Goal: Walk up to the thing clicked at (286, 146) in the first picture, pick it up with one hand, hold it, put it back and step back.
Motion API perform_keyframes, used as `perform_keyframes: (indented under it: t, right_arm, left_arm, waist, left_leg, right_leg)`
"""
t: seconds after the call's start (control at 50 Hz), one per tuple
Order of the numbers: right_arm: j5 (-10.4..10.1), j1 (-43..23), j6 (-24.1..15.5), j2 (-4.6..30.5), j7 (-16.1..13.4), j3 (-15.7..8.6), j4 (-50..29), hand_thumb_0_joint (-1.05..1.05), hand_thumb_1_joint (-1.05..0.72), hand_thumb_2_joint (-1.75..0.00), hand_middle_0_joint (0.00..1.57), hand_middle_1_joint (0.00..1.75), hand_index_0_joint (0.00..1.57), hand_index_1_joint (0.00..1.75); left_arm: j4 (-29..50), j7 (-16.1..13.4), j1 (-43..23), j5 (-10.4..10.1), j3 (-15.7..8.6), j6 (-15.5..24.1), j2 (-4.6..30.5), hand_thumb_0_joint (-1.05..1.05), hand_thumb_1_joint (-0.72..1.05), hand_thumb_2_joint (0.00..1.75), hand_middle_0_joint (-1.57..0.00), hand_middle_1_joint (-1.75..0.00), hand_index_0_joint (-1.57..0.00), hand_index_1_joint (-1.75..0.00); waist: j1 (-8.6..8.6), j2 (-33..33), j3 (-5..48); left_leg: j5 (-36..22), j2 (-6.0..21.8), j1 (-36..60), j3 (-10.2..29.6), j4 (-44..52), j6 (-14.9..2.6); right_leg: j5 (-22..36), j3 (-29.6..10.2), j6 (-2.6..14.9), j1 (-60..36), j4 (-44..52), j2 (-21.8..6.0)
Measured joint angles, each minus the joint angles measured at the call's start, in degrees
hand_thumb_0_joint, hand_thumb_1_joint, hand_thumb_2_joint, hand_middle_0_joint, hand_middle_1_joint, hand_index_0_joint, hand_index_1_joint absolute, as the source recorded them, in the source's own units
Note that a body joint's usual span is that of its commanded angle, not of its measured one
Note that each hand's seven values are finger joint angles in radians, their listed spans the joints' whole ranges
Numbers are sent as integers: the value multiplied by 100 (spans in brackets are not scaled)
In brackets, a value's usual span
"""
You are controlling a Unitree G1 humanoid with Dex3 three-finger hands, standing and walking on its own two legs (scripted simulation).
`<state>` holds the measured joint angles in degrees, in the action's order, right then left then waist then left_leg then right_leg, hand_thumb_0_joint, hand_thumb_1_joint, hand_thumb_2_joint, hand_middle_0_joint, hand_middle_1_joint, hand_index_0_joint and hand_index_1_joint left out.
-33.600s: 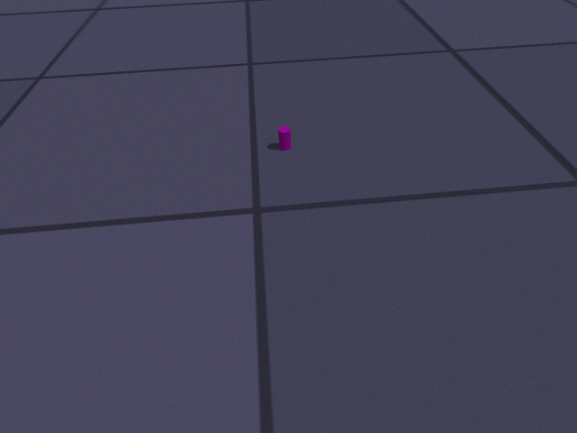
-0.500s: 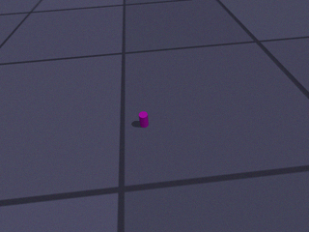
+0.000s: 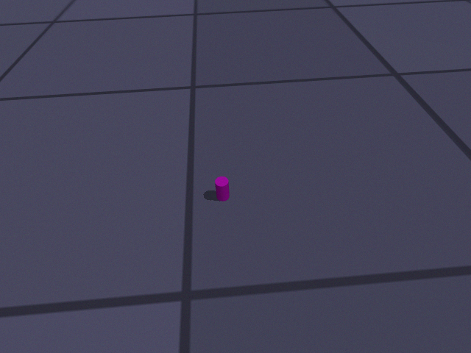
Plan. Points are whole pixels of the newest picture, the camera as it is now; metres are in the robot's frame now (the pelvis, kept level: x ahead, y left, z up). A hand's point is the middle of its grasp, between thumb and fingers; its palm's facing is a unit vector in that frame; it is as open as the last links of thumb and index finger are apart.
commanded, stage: step back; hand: left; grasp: from the side
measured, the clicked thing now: (222, 189) +1.05 +0.13 -0.70
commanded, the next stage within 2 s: stand in 0.34 s
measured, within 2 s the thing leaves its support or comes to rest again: neither
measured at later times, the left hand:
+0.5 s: hand out of the picture +0.14 +0.25 -0.13, palm faces -0.01 -0.94 -0.34, open 7.4 cm
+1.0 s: hand out of the picture +0.06 +0.26 -0.14, palm faces -0.02 -0.94 -0.34, open 7.4 cm
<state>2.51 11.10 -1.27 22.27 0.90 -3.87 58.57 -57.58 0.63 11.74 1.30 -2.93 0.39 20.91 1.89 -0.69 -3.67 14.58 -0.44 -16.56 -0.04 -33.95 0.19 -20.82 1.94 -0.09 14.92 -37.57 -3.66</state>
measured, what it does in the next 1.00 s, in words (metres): stands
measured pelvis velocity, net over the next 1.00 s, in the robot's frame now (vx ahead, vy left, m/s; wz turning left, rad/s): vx -0.01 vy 0.00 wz -0.01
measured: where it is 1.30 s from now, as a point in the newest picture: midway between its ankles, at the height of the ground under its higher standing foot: outside the picture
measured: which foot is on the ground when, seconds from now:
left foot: down 0.00-1.00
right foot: down 0.00-1.00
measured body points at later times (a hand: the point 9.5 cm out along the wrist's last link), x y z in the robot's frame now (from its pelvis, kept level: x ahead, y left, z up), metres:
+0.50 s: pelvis +0.02 +0.00 +0.02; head +0.03 +0.00 +0.47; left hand +0.14 +0.30 -0.11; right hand +0.14 -0.29 -0.11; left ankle +0.03 +0.13 -0.73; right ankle +0.00 -0.13 -0.73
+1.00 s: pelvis -0.01 +0.00 +0.02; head -0.01 +0.00 +0.47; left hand +0.06 +0.30 -0.11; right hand +0.05 -0.30 -0.11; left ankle +0.03 +0.13 -0.73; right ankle +0.00 -0.13 -0.73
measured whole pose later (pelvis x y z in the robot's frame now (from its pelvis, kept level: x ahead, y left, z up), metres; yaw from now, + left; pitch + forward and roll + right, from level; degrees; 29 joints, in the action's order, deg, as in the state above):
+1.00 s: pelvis -0.01 +0.00 +0.02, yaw -1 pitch -4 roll +0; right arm 1.0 6.6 -0.6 20.1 1.2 -0.5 66.6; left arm -66.2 0.8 7.1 0.8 -0.6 0.3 20.1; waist 0.0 0.3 -2.7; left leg 6.9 0.9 -8.7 -0.3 -19.0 0.6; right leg -9.8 0.7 -1.1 6.0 -19.2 -1.4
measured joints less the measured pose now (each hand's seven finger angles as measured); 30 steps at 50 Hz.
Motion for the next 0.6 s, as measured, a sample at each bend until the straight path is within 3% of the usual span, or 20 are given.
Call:
perform_keyframes:
  t: [0.06,0.12,0.36,0.6]
  right_arm:
    - [-24,-98,11,-110,6,92,58,1,-90,-90,20,30,20,30]
    - [-77,-234,30,-218,-8,179,140,1,-90,-90,20,30,20,30]
    - [-166,-856,28,-355,-60,247,293,1,-90,-90,21,30,20,30]
    - [-188,-883,20,-259,-15,315,557,0,-90,-90,20,30,20,30]
  left_arm:
    - [-112,-9,-77,-45,26,-37,54,1,91,90,-21,-30,-21,-30]
    - [-204,-34,-176,-60,42,34,59,1,91,90,-21,-30,-21,-30]
    - [-307,-97,-754,-77,128,64,-14,1,91,90,-21,-30,-21,-30]
    - [-628,-50,-879,-99,254,38,-140,1,91,90,-21,-30,-21,-30]
  waist:
    - [-64,-11,15]
    - [-82,37,12]
    - [-110,103,-16]
    - [-168,82,-47]
  left_leg:
    - [184,69,16,-1,-85,-22]
    - [248,173,99,22,-60,14]
    - [145,148,409,-71,300,0]
    - [-412,135,882,-74,1229,26]
  right_leg:
    - [-7,-118,76,-102,145,158]
    - [208,-97,-69,-313,481,256]
    - [279,-178,-110,-566,784,226]
    - [817,-163,-122,-1022,1678,223]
